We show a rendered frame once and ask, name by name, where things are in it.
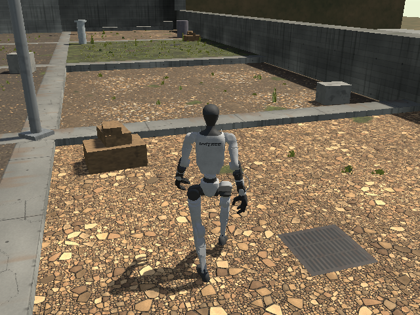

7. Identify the humanoid robot torso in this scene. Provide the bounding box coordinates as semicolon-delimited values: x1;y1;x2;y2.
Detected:
195;130;226;197

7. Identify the right robot upper arm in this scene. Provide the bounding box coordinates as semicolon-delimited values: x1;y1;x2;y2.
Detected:
224;133;240;171

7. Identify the left robot hand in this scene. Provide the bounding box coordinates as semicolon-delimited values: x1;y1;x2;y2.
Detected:
175;178;190;190

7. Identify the robot left forearm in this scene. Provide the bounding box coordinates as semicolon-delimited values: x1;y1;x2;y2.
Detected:
175;158;186;180

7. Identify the right robot hand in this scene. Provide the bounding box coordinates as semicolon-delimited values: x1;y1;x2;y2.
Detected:
232;195;247;214

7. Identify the left robot upper arm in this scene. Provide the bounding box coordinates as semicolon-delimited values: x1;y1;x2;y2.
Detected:
180;132;197;167

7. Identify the robot right thigh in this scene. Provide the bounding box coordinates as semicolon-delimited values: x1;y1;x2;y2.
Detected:
219;181;232;208

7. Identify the robot right forearm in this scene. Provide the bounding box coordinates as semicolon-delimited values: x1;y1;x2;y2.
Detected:
233;160;247;196

